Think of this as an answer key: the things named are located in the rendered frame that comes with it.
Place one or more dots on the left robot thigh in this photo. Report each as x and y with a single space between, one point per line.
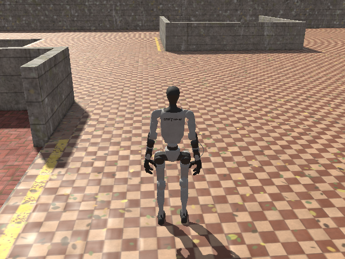
159 159

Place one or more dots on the right robot hand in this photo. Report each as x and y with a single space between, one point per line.
199 166

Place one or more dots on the left robot upper arm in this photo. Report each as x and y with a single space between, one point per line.
153 123

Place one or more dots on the right robot upper arm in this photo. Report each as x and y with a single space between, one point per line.
191 124

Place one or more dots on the right robot forearm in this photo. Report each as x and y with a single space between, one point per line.
195 148

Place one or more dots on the robot torso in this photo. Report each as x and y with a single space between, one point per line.
172 131

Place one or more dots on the left robot hand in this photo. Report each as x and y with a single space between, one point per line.
147 166

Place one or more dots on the left robot forearm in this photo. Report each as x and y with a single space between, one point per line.
149 148

